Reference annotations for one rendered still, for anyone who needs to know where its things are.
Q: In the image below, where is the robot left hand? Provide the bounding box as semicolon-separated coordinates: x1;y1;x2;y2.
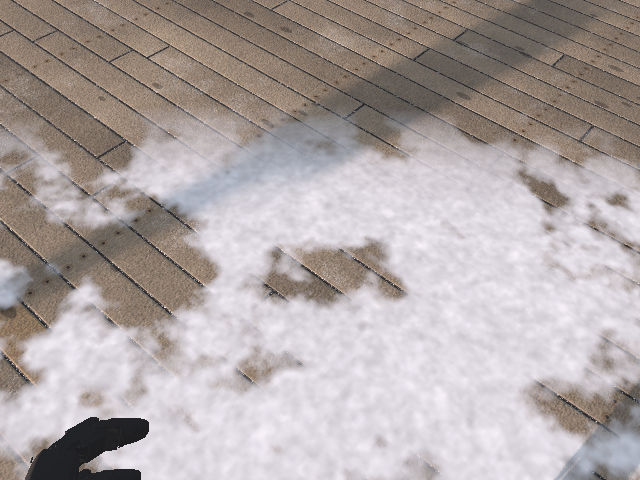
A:
25;417;149;480

